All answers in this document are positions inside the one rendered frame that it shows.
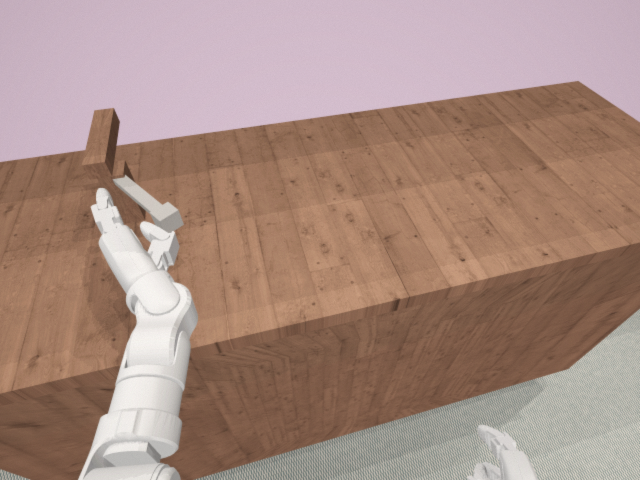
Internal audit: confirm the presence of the counter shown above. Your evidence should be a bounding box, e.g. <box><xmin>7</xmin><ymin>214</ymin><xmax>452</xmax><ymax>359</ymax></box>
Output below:
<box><xmin>0</xmin><ymin>81</ymin><xmax>640</xmax><ymax>480</ymax></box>

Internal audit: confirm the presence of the robot right hand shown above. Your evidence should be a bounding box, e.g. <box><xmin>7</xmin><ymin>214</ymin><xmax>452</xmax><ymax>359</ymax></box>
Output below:
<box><xmin>467</xmin><ymin>425</ymin><xmax>538</xmax><ymax>480</ymax></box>

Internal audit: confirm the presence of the left robot forearm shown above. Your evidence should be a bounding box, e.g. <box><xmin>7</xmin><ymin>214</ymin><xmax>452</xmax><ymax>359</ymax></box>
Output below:
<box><xmin>78</xmin><ymin>270</ymin><xmax>198</xmax><ymax>480</ymax></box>

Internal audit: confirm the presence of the tap lever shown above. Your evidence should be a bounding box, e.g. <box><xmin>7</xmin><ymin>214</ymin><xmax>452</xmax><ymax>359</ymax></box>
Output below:
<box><xmin>112</xmin><ymin>175</ymin><xmax>184</xmax><ymax>233</ymax></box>

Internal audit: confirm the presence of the robot left hand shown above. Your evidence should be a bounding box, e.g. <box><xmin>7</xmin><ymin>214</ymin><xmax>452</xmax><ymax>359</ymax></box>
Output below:
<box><xmin>91</xmin><ymin>188</ymin><xmax>180</xmax><ymax>294</ymax></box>

